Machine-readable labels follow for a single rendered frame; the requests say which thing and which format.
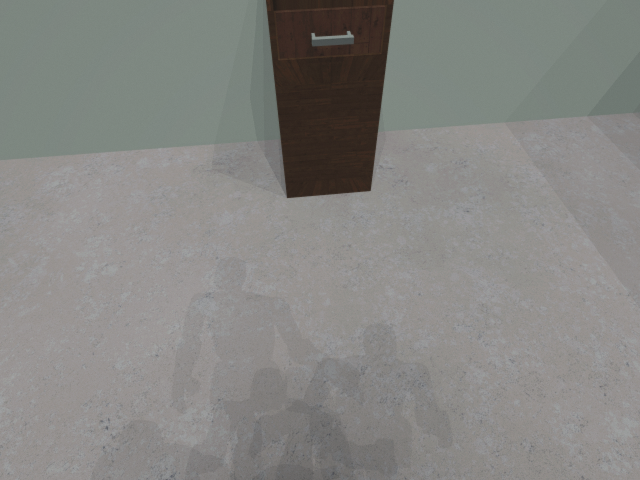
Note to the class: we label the cabinet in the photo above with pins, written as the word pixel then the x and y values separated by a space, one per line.
pixel 328 109

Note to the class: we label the handle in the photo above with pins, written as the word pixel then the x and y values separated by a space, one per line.
pixel 332 40

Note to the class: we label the drawer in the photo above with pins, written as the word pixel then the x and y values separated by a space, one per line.
pixel 294 28

